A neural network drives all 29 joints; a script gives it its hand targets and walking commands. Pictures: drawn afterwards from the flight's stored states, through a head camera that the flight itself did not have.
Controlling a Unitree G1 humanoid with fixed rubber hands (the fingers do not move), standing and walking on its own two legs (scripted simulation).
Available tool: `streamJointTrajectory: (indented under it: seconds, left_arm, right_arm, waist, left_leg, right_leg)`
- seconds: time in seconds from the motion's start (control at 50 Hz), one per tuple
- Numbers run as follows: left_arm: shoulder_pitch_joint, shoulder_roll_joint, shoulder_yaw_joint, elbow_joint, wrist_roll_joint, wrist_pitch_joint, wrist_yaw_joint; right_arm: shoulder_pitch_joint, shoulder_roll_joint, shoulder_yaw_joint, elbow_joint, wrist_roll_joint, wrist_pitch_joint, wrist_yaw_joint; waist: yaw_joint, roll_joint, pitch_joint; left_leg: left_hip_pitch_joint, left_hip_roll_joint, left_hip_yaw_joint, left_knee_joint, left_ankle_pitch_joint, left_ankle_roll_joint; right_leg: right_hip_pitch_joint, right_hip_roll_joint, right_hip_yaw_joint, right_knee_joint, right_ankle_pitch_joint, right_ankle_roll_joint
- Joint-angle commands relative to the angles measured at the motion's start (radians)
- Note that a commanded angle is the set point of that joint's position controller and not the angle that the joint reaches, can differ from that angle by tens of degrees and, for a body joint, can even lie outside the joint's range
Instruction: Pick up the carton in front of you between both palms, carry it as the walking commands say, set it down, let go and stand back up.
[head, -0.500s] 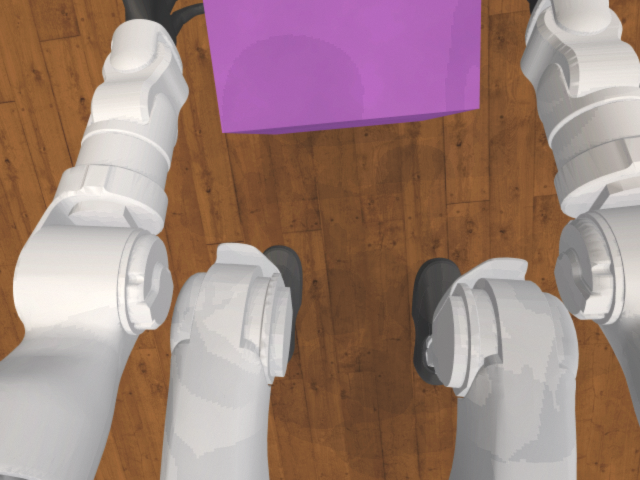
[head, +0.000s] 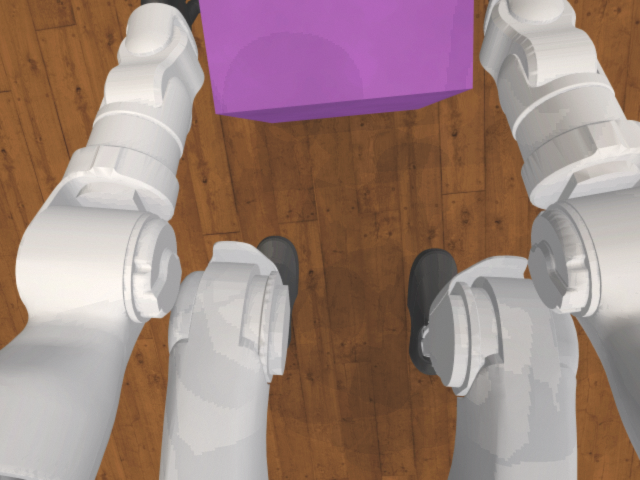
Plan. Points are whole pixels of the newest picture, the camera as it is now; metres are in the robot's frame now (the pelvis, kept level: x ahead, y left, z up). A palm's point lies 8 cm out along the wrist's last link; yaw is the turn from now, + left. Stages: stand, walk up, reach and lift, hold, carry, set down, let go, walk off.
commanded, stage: reach and lift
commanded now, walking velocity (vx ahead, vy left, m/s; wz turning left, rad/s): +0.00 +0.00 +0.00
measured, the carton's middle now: (335, 12) +0.55 +0.04 -0.25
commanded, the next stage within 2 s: none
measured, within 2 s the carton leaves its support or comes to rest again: leaves its support in 0.26 s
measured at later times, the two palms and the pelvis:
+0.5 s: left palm out of the picture +0.52 +0.18 -0.06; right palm out of the picture +0.54 -0.12 -0.06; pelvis +0.01 +0.00 +0.02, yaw -1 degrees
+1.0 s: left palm out of the picture +0.49 +0.17 +0.10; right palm out of the picture +0.50 -0.12 +0.09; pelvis +0.02 +0.00 +0.15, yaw +0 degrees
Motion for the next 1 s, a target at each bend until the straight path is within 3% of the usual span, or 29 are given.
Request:
streamJointTrajectory:
  seconds: [0.0, 0.02, 0.04, 0.06, 0.08, 0.16, 0.18, 0.2, 0.24, 0.26, 0.28, 0.32, 0.34, 0.38, 0.42, 0.44, 0.46, 0.54, 0.6, 0.7, 0.76, 0.82, 0.84, 0.86, 0.88, 0.92, 0.94, 0.96, 0.98]
  left_arm:
    - [-0.546, -0.791, -0.167, -0.218, 0.075, 0.058, -0.249]
    - [-0.555, -0.825, -0.16, -0.248, 0.063, 0.058, -0.267]
    - [-0.523, -0.866, -0.147, -0.251, 0.073, 0.073, -0.28]
    - [-0.542, -0.85, -0.167, -0.324, 0.07, 0.071, -0.292]
    - [-0.541, -0.937, -0.168, -0.34, 0.064, 0.085, -0.302]
    - [-0.506, -0.983, -0.218, -0.453, 0.071, 0.126, -0.321]
    - [-0.536, -1.017, -0.197, -0.466, 0.05, 0.125, -0.32]
    - [-0.542, -1.004, -0.237, -0.547, 0.032, 0.127, -0.313]
    - [-0.491, -1.126, -0.319, -0.64, -0.02, 0.155, -0.292]
    - [-0.516, -1.082, -0.317, -0.647, 0.009, 0.171, -0.287]
    - [-0.524, -1.115, -0.303, -0.663, 0.006, 0.186, -0.288]
    - [-0.467, -1.135, -0.342, -0.669, 0.047, 0.218, -0.3]
    - [-0.38, -1.14, -0.328, -0.559, 0.106, 0.251, -0.304]
    - [-0.315, -1.211, -0.269, -0.484, 0.149, 0.286, -0.317]
    - [-0.319, -1.289, -0.229, -0.466, 0.17, 0.299, -0.331]
    - [-0.241, -1.294, -0.185, -0.438, 0.19, 0.315, -0.333]
    - [-0.229, -1.299, -0.163, -0.403, 0.228, 0.322, -0.334]
    - [-0.315, -1.273, -0.122, -0.435, 0.274, 0.334, -0.34]
    - [-0.294, -1.288, -0.098, -0.398, 0.304, 0.345, -0.347]
    - [-0.25, -1.321, -0.126, -0.464, 0.296, 0.33, -0.347]
    - [-0.259, -1.373, -0.167, -0.452, 0.254, 0.338, -0.352]
    - [-0.215, -1.361, -0.177, -0.512, 0.273, 0.356, -0.366]
    - [-0.111, -1.376, -0.214, -0.503, 0.282, 0.371, -0.362]
    - [-0.141, -1.387, -0.219, -0.529, 0.261, 0.361, -0.364]
    - [-0.139, -1.37, -0.246, -0.578, 0.24, 0.357, -0.364]
    - [0.018, -1.386, -0.19, -0.443, 0.294, 0.383, -0.374]
    - [-0.038, -1.422, -0.235, -0.497, 0.255, 0.371, -0.385]
    - [-0.028, -1.443, -0.24, -0.511, 0.263, 0.366, -0.379]
    - [-0.015, -1.464, -0.29, -0.54, 0.23, 0.357, -0.38]
  right_arm:
    - [-0.466, 0.799, 0.047, -0.17, -0.094, 0.029, 0.225]
    - [-0.441, 0.852, 0.096, -0.142, -0.076, 0.041, 0.238]
    - [-0.426, 0.908, 0.081, -0.152, -0.059, 0.049, 0.255]
    - [-0.379, 0.955, 0.066, -0.222, -0.076, 0.055, 0.269]
    - [-0.364, 0.99, 0.062, -0.215, -0.078, 0.063, 0.283]
    - [-0.377, 1.063, 0.073, -0.355, -0.064, 0.099, 0.298]
    - [-0.404, 1.065, 0.132, -0.39, -0.074, 0.101, 0.294]
    - [-0.383, 1.117, 0.186, -0.415, -0.037, 0.103, 0.286]
    - [-0.547, 1.136, 0.291, -0.713, 0.035, 0.105, 0.261]
    - [-0.532, 1.146, 0.3, -0.662, 0.049, 0.122, 0.248]
    - [-0.522, 1.161, 0.302, -0.709, 0.038, 0.126, 0.243]
    - [-0.328, 1.25, 0.222, -0.567, 0.003, 0.18, 0.253]
    - [-0.321, 1.253, 0.195, -0.512, -0.013, 0.187, 0.257]
    - [-0.216, 1.212, 0.103, -0.379, -0.143, 0.228, 0.266]
    - [-0.324, 1.236, 0.131, -0.495, -0.133, 0.211, 0.276]
    - [-0.315, 1.221, 0.125, -0.536, -0.164, 0.221, 0.28]
    - [-0.302, 1.25, 0.111, -0.507, -0.166, 0.226, 0.281]
    - [-0.226, 1.268, -0.019, -0.394, -0.245, 0.278, 0.31]
    - [-0.252, 1.282, -0.071, -0.33, -0.276, 0.281, 0.322]
    - [-0.278, 1.3, 0.014, -0.459, -0.229, 0.257, 0.322]
    - [-0.209, 1.334, 0.034, -0.465, -0.232, 0.262, 0.318]
    - [-0.131, 1.427, 0.062, -0.486, -0.224, 0.299, 0.319]
    - [-0.11, 1.397, 0.054, -0.457, -0.243, 0.307, 0.323]
    - [-0.101, 1.457, 0.156, -0.547, -0.188, 0.301, 0.323]
    - [-0.023, 1.461, 0.17, -0.509, -0.194, 0.314, 0.327]
    - [0.052, 1.396, 0.111, -0.491, -0.229, 0.314, 0.328]
    - [0.019, 1.395, 0.139, -0.511, -0.237, 0.311, 0.333]
    - [-0.017, 1.411, 0.131, -0.564, -0.232, 0.295, 0.332]
    - [0.045, 1.431, 0.167, -0.565, -0.194, 0.297, 0.331]
  waist:
    - [-0.043, -0.049, -1.116]
    - [0.035, -0.083, -1.149]
    - [0.003, -0.11, -1.144]
    - [0.038, -0.075, -1.2]
    - [-0.015, -0.069, -1.226]
    - [0.046, -0.004, -1.345]
    - [0.005, -0.098, -1.424]
    - [0.077, -0.1, -1.574]
    - [0.038, -0.105, -1.908]
    - [0.114, -0.117, -1.906]
    - [0.052, -0.15, -1.965]
    - [0.042, -0.047, -1.83]
    - [0.091, 0.006, -1.674]
    - [-0.013, 0.016, -1.465]
    - [0.031, -0.002, -1.54]
    - [-0.001, -0.037, -1.56]
    - [0.033, -0.012, -1.571]
    - [-0.029, -0.044, -1.412]
    - [0.001, 0.009, -1.396]
    - [0.047, -0.015, -1.531]
    - [-0.026, -0.027, -1.632]
    - [-0.012, -0.053, -1.628]
    - [0.037, 0.001, -1.602]
    - [0.045, -0.061, -1.699]
    - [-0.007, -0.07, -1.709]
    - [-0.005, -0.036, -1.509]
    - [-0.077, -0.065, -1.539]
    - [-0.03, -0.036, -1.52]
    - [-0.05, -0.037, -1.594]
  left_leg:
    - [0.5, -0.084, 0.11, -0.122, 0.23, 0.013]
    - [0.51, -0.079, 0.137, -0.095, 0.284, 0.013]
    - [0.468, -0.09, 0.114, -0.125, 0.28, 0.026]
    - [0.499, -0.084, 0.125, -0.105, 0.331, 0.026]
    - [0.522, -0.093, 0.12, -0.117, 0.345, 0.023]
    - [0.599, -0.086, 0.118, -0.126, 0.417, 0.021]
    - [0.614, -0.093, 0.118, -0.119, 0.452, 0.023]
    - [0.639, -0.101, 0.143, -0.098, 0.506, 0.031]
    - [0.784, -0.111, 0.126, -0.131, 0.632, 0.015]
    - [0.761, -0.103, 0.137, -0.114, 0.578, 0.02]
    - [0.802, -0.108, 0.133, -0.116, 0.569, 0.02]
    - [0.763, -0.119, 0.159, -0.192, 0.453, 0.011]
    - [0.728, -0.11, 0.16, -0.207, 0.398, 0.025]
    - [0.607, -0.111, 0.154, -0.257, 0.239, 0.016]
    - [0.672, -0.114, 0.142, -0.273, 0.256, 0.022]
    - [0.653, -0.113, 0.129, -0.305, 0.257, 0.019]
    - [0.656, -0.125, 0.158, -0.301, 0.236, 0.013]
    - [0.679, -0.118, 0.112, -0.435, 0.118, 0.023]
    - [0.675, -0.128, 0.123, -0.482, 0.041, 0.026]
    - [0.776, -0.13, 0.126, -0.524, 0.198, 0.026]
    - [0.866, -0.136, 0.116, -0.538, 0.213, 0.025]
    - [0.91, -0.132, 0.129, -0.587, 0.198, 0.033]
    - [0.892, -0.139, 0.128, -0.612, 0.255, 0.021]
    - [0.95, -0.134, 0.135, -0.605, 0.286, 0.031]
    - [0.972, -0.13, 0.122, -0.619, 0.295, 0.019]
    - [0.936, -0.134, 0.111, -0.687, 0.241, 0.021]
    - [0.951, -0.132, 0.103, -0.685, 0.229, 0.016]
    - [0.996, -0.132, 0.087, -0.691, 0.281, 0.016]
    - [1.056, -0.137, 0.102, -0.709, 0.32, 0.001]
  right_leg:
    - [0.534, 0.081, -0.095, -0.154, 0.218, -0.03]
    - [0.584, 0.065, -0.088, -0.123, 0.277, -0.014]
    - [0.529, 0.088, -0.123, -0.118, 0.273, -0.019]
    - [0.533, 0.084, -0.102, -0.108, 0.321, -0.025]
    - [0.565, 0.091, -0.112, -0.114, 0.343, -0.034]
    - [0.523, 0.087, -0.109, -0.118, 0.368, -0.039]
    - [0.59, 0.092, -0.135, -0.108, 0.411, -0.028]
    - [0.641, 0.096, -0.119, -0.107, 0.456, -0.029]
    - [0.851, 0.113, -0.143, -0.104, 0.592, -0.011]
    - [0.853, 0.105, -0.133, -0.1, 0.543, -0.005]
    - [0.912, 0.115, -0.153, -0.099, 0.566, -0.006]
    - [0.746, 0.133, -0.17, -0.157, 0.418, -0.009]
    - [0.648, 0.134, -0.144, -0.203, 0.341, -0.019]
    - [0.538, 0.126, -0.161, -0.275, 0.19, -0.025]
    - [0.528, 0.122, -0.145, -0.292, 0.191, -0.029]
    - [0.579, 0.128, -0.163, -0.321, 0.201, -0.021]
    - [0.606, 0.124, -0.151, -0.346, 0.171, -0.021]
    - [0.572, 0.138, -0.156, -0.431, 0.095, -0.033]
    - [0.556, 0.124, -0.155, -0.472, 0.019, -0.034]
    - [0.673, 0.136, -0.144, -0.521, 0.17, -0.023]
    - [0.772, 0.137, -0.139, -0.566, 0.172, -0.025]
    - [0.878, 0.143, -0.127, -0.628, 0.173, -0.019]
    - [0.88, 0.133, -0.108, -0.631, 0.215, -0.011]
    - [0.965, 0.134, -0.103, -0.659, 0.266, -0.004]
    - [1.006, 0.127, -0.119, -0.678, 0.266, 0.0]
    - [0.939, 0.13, -0.115, -0.708, 0.241, 0.001]
    - [0.969, 0.129, -0.13, -0.727, 0.225, -0.003]
    - [0.944, 0.125, -0.115, -0.737, 0.236, -0.008]
    - [1.073, 0.136, -0.102, -0.771, 0.309, -0.005]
